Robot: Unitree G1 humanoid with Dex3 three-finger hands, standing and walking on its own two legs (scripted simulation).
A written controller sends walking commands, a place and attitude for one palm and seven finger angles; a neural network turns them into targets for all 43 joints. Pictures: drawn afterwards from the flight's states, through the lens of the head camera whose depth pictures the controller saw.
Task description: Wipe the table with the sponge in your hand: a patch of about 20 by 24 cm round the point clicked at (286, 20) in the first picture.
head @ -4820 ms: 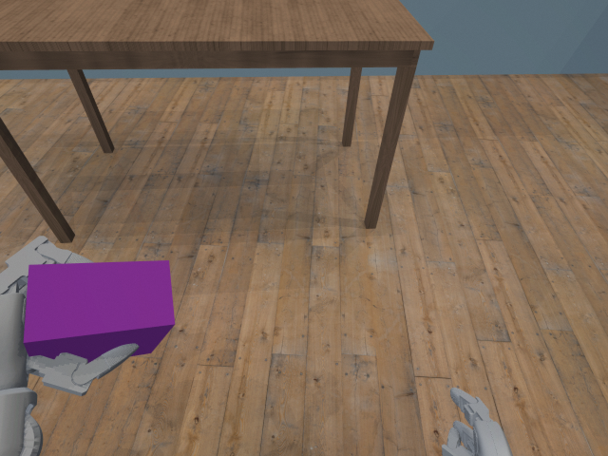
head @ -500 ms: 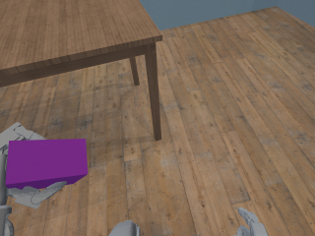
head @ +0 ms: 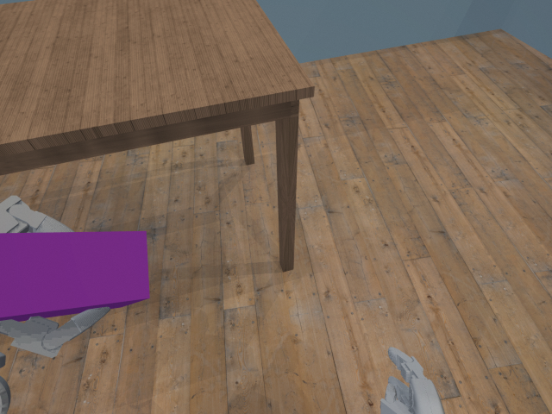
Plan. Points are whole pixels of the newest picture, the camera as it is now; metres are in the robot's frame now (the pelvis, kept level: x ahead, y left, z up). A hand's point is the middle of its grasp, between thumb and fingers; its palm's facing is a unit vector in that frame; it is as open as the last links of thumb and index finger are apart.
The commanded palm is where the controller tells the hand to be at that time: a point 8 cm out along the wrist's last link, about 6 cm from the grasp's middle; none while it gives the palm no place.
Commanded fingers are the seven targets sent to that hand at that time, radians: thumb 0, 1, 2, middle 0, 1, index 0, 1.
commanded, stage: take the last steps up to it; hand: left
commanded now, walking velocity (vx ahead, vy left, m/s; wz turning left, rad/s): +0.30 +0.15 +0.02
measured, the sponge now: (92, 276) +0.22 +0.20 +0.17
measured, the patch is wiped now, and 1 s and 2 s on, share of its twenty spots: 0.00 0.00 0.00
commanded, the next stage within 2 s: come to a stop and stand still in 1.04 s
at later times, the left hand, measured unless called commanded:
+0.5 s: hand (60, 170) +0.36 +0.30 +0.18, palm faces +0.39 -0.81 -0.43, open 10.1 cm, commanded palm +0.29 +0.34 +0.18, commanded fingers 0.00 0.10 1.30 -1.20 -1.60 -1.20 -1.60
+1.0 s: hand (96, 128) +0.44 +0.29 +0.18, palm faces +0.34 -0.81 -0.47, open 10.1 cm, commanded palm +0.39 +0.35 +0.18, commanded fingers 0.00 0.10 1.30 -1.20 -1.60 -1.20 -1.60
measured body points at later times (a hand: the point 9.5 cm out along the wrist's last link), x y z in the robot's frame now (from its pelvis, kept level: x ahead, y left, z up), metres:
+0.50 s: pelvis +0.12 +0.06 +0.00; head +0.16 +0.08 +0.45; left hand +0.33 +0.35 +0.20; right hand +0.29 -0.18 -0.08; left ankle +0.15 +0.17 -0.73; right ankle +0.05 -0.06 -0.65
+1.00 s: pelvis +0.22 +0.07 +0.01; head +0.26 +0.06 +0.46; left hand +0.42 +0.33 +0.21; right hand +0.38 -0.19 -0.08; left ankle +0.27 +0.23 -0.69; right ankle +0.22 -0.02 -0.73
